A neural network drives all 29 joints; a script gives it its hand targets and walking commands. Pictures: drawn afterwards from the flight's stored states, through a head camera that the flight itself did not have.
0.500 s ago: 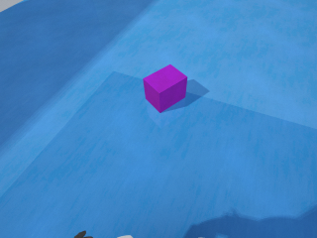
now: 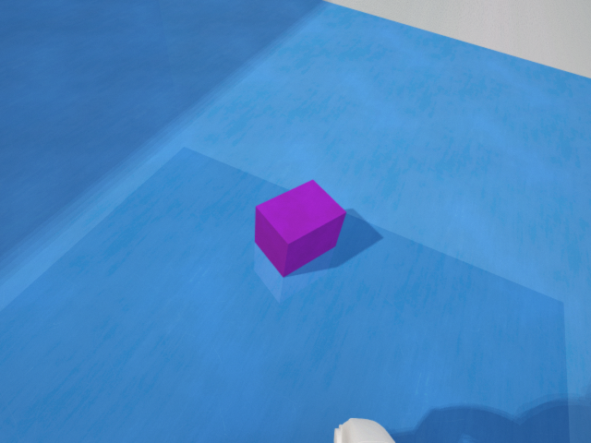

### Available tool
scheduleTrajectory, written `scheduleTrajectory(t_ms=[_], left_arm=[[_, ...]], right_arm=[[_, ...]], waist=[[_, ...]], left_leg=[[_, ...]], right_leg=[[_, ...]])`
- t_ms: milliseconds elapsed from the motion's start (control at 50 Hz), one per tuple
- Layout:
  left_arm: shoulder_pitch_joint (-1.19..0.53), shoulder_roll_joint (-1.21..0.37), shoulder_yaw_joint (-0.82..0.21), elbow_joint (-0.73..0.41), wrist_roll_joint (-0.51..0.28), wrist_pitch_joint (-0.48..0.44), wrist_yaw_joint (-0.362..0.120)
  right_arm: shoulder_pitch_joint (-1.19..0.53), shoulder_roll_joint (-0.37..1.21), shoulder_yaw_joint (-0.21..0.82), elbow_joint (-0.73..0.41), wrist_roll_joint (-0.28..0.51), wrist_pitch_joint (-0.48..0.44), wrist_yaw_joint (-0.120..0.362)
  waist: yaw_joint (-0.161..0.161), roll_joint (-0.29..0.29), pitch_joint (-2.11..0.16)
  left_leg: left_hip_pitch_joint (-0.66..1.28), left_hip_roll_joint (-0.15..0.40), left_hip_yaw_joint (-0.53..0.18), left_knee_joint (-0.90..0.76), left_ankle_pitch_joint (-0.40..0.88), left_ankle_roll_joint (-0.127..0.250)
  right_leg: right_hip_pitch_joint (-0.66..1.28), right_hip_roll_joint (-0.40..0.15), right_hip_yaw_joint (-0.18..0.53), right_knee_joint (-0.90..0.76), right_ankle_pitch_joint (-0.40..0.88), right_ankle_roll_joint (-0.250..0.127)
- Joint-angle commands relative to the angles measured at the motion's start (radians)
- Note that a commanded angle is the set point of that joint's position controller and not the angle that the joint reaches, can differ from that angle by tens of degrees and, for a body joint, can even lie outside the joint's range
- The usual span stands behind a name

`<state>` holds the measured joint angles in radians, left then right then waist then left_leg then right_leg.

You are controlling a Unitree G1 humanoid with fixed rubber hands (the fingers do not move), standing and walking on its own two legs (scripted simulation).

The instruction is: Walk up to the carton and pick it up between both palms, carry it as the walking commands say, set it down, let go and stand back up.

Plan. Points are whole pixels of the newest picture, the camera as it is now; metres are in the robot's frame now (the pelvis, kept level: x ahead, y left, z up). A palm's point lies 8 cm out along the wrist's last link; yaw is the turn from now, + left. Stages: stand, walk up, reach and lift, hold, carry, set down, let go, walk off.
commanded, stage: walk up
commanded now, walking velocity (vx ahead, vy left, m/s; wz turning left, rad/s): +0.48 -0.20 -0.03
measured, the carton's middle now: (298, 227) +0.97 -0.09 -0.67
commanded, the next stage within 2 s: none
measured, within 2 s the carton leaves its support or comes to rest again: neither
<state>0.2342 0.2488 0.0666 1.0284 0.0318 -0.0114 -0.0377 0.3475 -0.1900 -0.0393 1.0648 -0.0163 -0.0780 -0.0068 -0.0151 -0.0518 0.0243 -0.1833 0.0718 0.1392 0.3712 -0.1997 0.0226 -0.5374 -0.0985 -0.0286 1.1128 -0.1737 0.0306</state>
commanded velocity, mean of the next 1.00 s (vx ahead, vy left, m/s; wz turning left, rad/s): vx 0.31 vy -0.07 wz -0.01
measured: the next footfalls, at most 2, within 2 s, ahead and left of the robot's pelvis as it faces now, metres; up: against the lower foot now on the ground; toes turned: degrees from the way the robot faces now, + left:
right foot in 0.28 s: +0.29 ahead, -0.20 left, +0.00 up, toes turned -10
left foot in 0.68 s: +0.51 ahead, +0.05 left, +0.00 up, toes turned +8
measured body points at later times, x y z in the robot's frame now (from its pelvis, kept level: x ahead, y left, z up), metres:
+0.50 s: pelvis +0.26 -0.08 +0.00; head +0.30 -0.10 +0.44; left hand +0.29 +0.17 -0.15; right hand +0.33 -0.33 -0.16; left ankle +0.29 +0.06 -0.68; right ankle +0.25 -0.20 -0.75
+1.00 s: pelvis +0.43 -0.06 +0.00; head +0.46 -0.03 +0.45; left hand +0.50 +0.19 -0.17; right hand +0.42 -0.30 -0.14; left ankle +0.47 +0.04 -0.75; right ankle +0.45 -0.22 -0.70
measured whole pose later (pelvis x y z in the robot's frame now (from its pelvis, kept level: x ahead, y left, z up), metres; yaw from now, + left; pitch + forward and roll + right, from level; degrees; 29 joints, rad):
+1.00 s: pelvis +0.43 -0.06 +0.00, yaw -1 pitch +0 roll -2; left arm 0.17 0.22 0.06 1.02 0.01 0.04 0.01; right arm 0.29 -0.17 -0.03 1.08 -0.03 -0.04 -0.03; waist -0.03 -0.03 0.07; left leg -0.23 0.08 0.14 0.38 -0.14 0.03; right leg -0.43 -0.06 -0.03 0.83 -0.33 0.06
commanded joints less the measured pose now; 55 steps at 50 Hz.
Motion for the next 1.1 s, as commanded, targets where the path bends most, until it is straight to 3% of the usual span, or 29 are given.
scheduleTrajectory(t_ms=[0, 80, 160, 200, 240, 260, 280, 300, 340, 380, 400, 440, 520, 580, 620, 640, 660, 680, 700, 720, 740, 780, 840, 880, 900, 940, 1000, 1040, 1080], left_arm=[[0.008, -0.009, 0.002, -0.049, 0.006, 0.015, -0.02], [-0.158, -0.021, -0.01, -0.11, -0.012, 0.011, -0.04], [-0.231, -0.002, -0.014, -0.138, -0.012, -0.007, -0.045], [-0.194, 0.014, -0.018, -0.118, 0.0, -0.031, -0.026], [0.009, 0.09, 0.009, -0.038, 0.005, -0.052, 0.003], [0.172, 0.185, 0.037, -0.005, 0.023, -0.061, 0.016], [0.285, 0.256, 0.047, 0.02, 0.016, -0.056, 0.029], [0.242, 0.234, 0.044, 0.007, 0.001, -0.047, 0.03], [0.071, 0.118, 0.011, -0.035, 0.006, -0.071, 0.027], [0.015, 0.07, -0.002, -0.025, -0.007, -0.084, 0.033], [0.006, 0.069, -0.005, -0.023, -0.006, -0.09, 0.034], [0.025, 0.051, -0.007, -0.012, -0.007, -0.09, 0.034], [0.063, 0.063, -0.012, 0.006, -0.006, -0.075, 0.044], [0.111, 0.083, -0.008, 0.033, -0.006, -0.065, 0.047], [0.123, 0.081, -0.006, 0.045, -0.004, -0.058, 0.049], [0.129, 0.069, -0.008, 0.045, -0.003, -0.055, 0.048], [0.144, 0.044, -0.01, 0.044, -0.005, -0.054, 0.045], [0.22, -0.011, -0.018, 0.031, -0.016, -0.045, 0.045], [0.202, 0.038, 0.003, 0.036, -0.009, -0.022, 0.052], [0.158, 0.08, 0.016, 0.031, -0.002, -0.006, 0.049], [0.124, 0.065, 0.013, 0.03, -0.006, 0.002, 0.043], [0.146, 0.008, -0.004, 0.042, -0.009, 0.016, 0.032], [0.156, -0.017, -0.01, 0.048, -0.004, 0.038, 0.035], [0.104, 0.001, 0.007, 0.021, -0.02, 0.051, 0.053], [0.084, -0.012, -0.003, 0.002, -0.028, 0.044, 0.054], [0.048, -0.006, -0.006, -0.015, -0.028, 0.046, 0.058], [-0.026, 0.025, 0.002, -0.07, -0.009, 0.082, 0.047], [-0.033, 0.009, -0.009, -0.087, -0.016, 0.081, 0.039], [-0.018, 0.008, -0.012, -0.085, -0.021, 0.075, 0.037]], right_arm=[[0.076, -0.136, -0.019, -0.022, 0.0, -0.024, -0.007], [0.123, -0.145, -0.021, -0.013, -0.006, -0.021, -0.008], [0.155, -0.174, -0.035, 0.002, -0.013, -0.015, -0.008], [0.155, -0.13, -0.029, 0.03, -0.009, -0.007, 0.0], [0.16, -0.127, -0.02, 0.038, -0.003, 0.003, 0.005], [0.154, -0.096, -0.013, 0.004, -0.006, 0.002, 0.008], [0.105, -0.03, -0.003, -0.047, -0.005, -0.002, 0.009], [0.049, -0.068, -0.008, -0.077, -0.013, -0.001, 0.005], [0.036, -0.059, -0.014, -0.049, -0.002, 0.003, 0.006], [0.09, -0.044, -0.03, -0.023, -0.004, 0.033, 0.013], [0.087, -0.031, -0.024, -0.029, -0.004, 0.047, 0.019], [0.001, -0.033, -0.022, -0.059, -0.005, 0.065, 0.028], [-0.152, -0.023, -0.002, -0.09, -0.004, 0.067, 0.037], [-0.212, -0.037, -0.002, -0.099, 0.0, 0.054, 0.033], [-0.161, -0.063, -0.011, -0.076, 0.001, 0.04, 0.026], [-0.07, -0.104, -0.024, -0.041, 0.002, 0.031, 0.018], [0.019, -0.167, -0.042, -0.014, -0.001, 0.021, 0.009], [0.08, -0.266, -0.061, -0.022, -0.012, 0.022, 0.001], [0.174, -0.293, -0.064, -0.018, 0.0, 0.036, -0.008], [0.115, -0.29, -0.059, -0.031, 0.005, 0.046, -0.02], [0.029, -0.247, -0.049, -0.047, 0.003, 0.045, -0.024], [-0.089, -0.146, -0.028, -0.06, -0.001, 0.032, -0.015], [-0.078, -0.096, -0.007, -0.051, -0.011, 0.011, -0.016], [-0.078, -0.116, -0.001, -0.039, -0.015, 0.006, -0.027], [-0.074, -0.105, 0.003, -0.029, -0.015, 0.007, -0.026], [-0.053, -0.125, -0.005, -0.022, -0.018, 0.023, -0.022], [-0.01, -0.212, -0.046, -0.041, -0.016, 0.056, -0.043], [-0.039, -0.205, -0.051, -0.065, -0.023, 0.07, -0.045], [-0.07, -0.212, -0.058, -0.079, -0.028, 0.083, -0.041]], waist=[[0.006, 0.182, 0.062], [-0.037, 0.195, 0.117], [-0.053, 0.244, 0.105], [-0.024, 0.276, 0.05], [0.065, 0.089, -0.075], [0.136, -0.08, -0.194], [0.177, -0.292, -0.235], [0.153, -0.164, -0.201], [0.077, 0.007, -0.046], [0.014, -0.018, -0.057], [-0.006, -0.088, -0.052], [-0.01, -0.132, -0.007], [0.008, -0.102, 0.044], [0.026, -0.103, 0.045], [0.004, -0.057, 0.012], [-0.032, 0.009, -0.034], [-0.066, 0.103, -0.088], [-0.077, 0.35, -0.185], [-0.113, 0.286, -0.234], [-0.085, 0.189, -0.178], [-0.054, 0.143, -0.091], [0.015, 0.167, -0.005], [0.028, 0.199, -0.026], [0.03, 0.221, 0.005], [0.03, 0.266, -0.04], [0.009, 0.259, -0.087], [-0.014, 0.169, -0.051], [-0.015, 0.23, -0.054], [-0.007, 0.267, -0.038]], left_leg=[[0.031, 0.25, -0.144, -0.203, 0.111, 0.056], [0.032, 0.229, -0.095, -0.25, 0.055, 0.05], [0.09, 0.242, -0.062, -0.208, 0.137, 0.051], [0.09, 0.196, -0.007, -0.127, 0.101, 0.054], [-0.028, 0.139, 0.033, 0.196, 0.196, 0.029], [-0.218, 0.087, 0.028, 0.51, -0.015, -0.002], [-0.472, -0.012, -0.03, 0.801, -0.356, -0.016], [-0.502, 0.059, -0.115, 0.887, -0.305, -0.005], [-0.454, 0.109, -0.132, 0.853, -0.144, -0.018], [-0.364, 0.108, -0.144, 0.798, -0.099, -0.029], [-0.331, 0.099, -0.135, 0.743, -0.09, -0.035], [-0.338, 0.08, -0.103, 0.656, -0.043, -0.046], [-0.275, 0.035, -0.033, 0.378, 0.035, -0.056], [-0.228, 0.008, -0.009, 0.256, 0.093, -0.055], [-0.108, -0.005, -0.012, 0.15, 0.112, -0.033], [0.01, 0.0, -0.014, 0.113, 0.122, -0.016], [0.124, 0.078, -0.072, 0.107, 0.213, 0.006], [0.282, 0.341, -0.402, -0.006, 0.146, 0.097], [0.317, 0.461, -0.623, -0.106, 0.018, 0.159], [0.233, 0.473, -0.635, -0.133, -0.01, 0.139], [0.125, 0.424, -0.536, -0.139, 0.017, 0.119], [-0.046, 0.292, -0.318, -0.165, 0.031, 0.075], [-0.088, 0.23, -0.172, -0.167, 0.149, 0.069], [-0.064, 0.216, -0.086, -0.064, 0.723, 0.104], [-0.031, 0.168, -0.032, -0.055, 0.761, 0.119], [0.02, 0.18, -0.036, -0.061, 0.62, 0.144], [0.023, 0.36, -0.195, -0.062, 0.461, 0.18], [-0.017, 0.339, -0.171, -0.048, 0.327, 0.165], [-0.064, 0.312, -0.147, -0.027, 0.312, 0.13]], right_leg=[[-0.092, -0.04, 0.015, -0.093, 0.088, 0.024], [-0.04, -0.018, -0.046, -0.375, 0.151, 0.028], [0.051, -0.001, -0.083, -0.531, 0.095, 0.006], [0.177, 0.025, -0.13, -0.584, 0.027, -0.009], [0.517, 0.056, -0.159, -0.634, -0.025, -0.03], [0.723, -0.149, 0.109, -0.682, -0.104, -0.087], [0.829, -0.361, 0.466, -0.846, -0.165, -0.169], [0.74, -0.391, 0.48, -0.87, -0.177, -0.205], [0.539, -0.318, 0.325, -0.858, 0.144, -0.191], [0.454, -0.238, 0.171, -0.858, 0.303, -0.137], [0.404, -0.228, 0.121, -0.872, 0.319, -0.142], [0.384, -0.191, 0.032, -0.886, 0.37, -0.154], [0.364, -0.15, -0.053, -0.869, 0.347, -0.153], [0.394, -0.161, -0.04, -0.821, 0.319, -0.142], [0.384, -0.138, -0.045, -0.718, 0.247, -0.111], [0.353, -0.097, -0.064, -0.604, 0.202, -0.094], [0.282, -0.053, -0.086, -0.486, 0.06, -0.067], [0.083, 0.048, -0.119, -0.233, -0.332, -0.013], [0.014, 0.065, -0.029, -0.031, -0.486, -0.012], [-0.029, 0.033, 0.034, 0.074, -0.425, -0.006], [-0.038, 0.009, 0.06, 0.095, -0.342, -0.005], [0.026, -0.037, 0.058, 0.017, -0.196, -0.006], [0.121, -0.001, 0.007, -0.058, -0.116, -0.001], [0.148, 0.03, 0.009, -0.166, -0.15, 0.029], [0.184, 0.05, -0.002, -0.235, -0.133, 0.038], [0.206, 0.073, -0.037, -0.299, -0.137, 0.038], [0.096, 0.025, 0.001, -0.224, -0.214, 0.024], [0.124, 0.024, 0.017, -0.288, -0.208, 0.011], [0.204, 0.054, -0.009, -0.42, -0.181, 0.0]])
